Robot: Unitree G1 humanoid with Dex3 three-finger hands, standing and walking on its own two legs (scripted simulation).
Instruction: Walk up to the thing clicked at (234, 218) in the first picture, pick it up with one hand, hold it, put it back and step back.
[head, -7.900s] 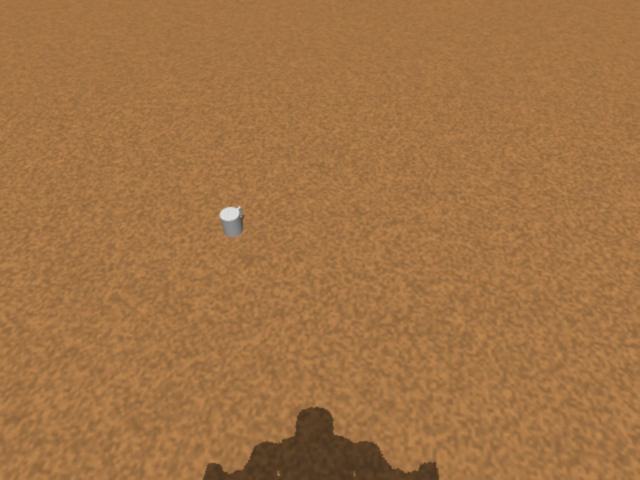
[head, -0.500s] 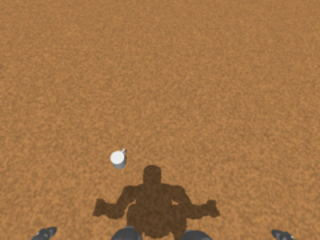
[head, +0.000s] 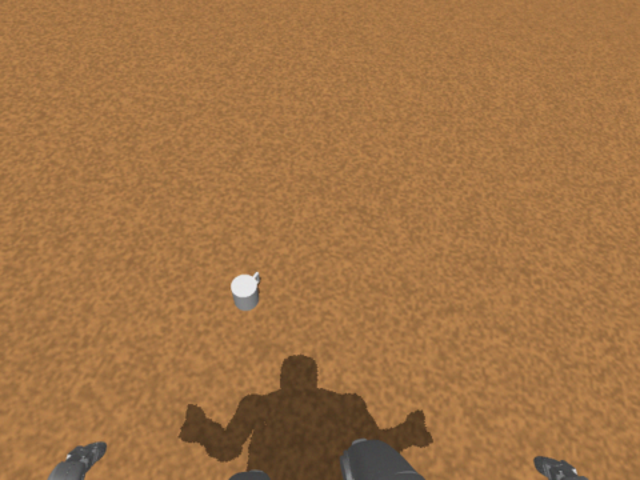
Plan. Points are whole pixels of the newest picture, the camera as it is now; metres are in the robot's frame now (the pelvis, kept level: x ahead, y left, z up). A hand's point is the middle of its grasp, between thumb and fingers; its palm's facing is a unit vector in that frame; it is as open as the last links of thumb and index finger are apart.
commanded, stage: walk up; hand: left
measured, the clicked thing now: (248, 288) +0.71 +0.21 -0.71
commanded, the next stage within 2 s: stand in 1.12 s
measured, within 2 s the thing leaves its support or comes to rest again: neither
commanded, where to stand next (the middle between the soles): +0.32 -0.02 m, yaw +0 degrees
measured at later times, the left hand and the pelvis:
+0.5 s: hand out of the picture +0.00 +0.24 -0.14, palm faces +0.01 -0.93 -0.38, open 7.4 cm; pelvis -0.07 -0.02 +0.00, yaw -1 degrees
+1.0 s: hand out of the picture +0.03 +0.24 -0.14, palm faces +0.05 -0.94 -0.34, open 7.4 cm; pelvis -0.07 -0.02 +0.01, yaw +1 degrees
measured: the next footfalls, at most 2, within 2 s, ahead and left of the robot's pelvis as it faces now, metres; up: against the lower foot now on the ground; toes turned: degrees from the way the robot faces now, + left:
right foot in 0.20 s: -0.05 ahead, -0.15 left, +0.00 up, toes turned -1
left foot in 0.46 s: -0.01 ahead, +0.09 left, +0.00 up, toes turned -3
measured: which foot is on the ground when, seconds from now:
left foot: down 0.00-0.24, up 0.26-0.44, down 0.46-1.00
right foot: up 0.00-0.18, down 0.20-1.00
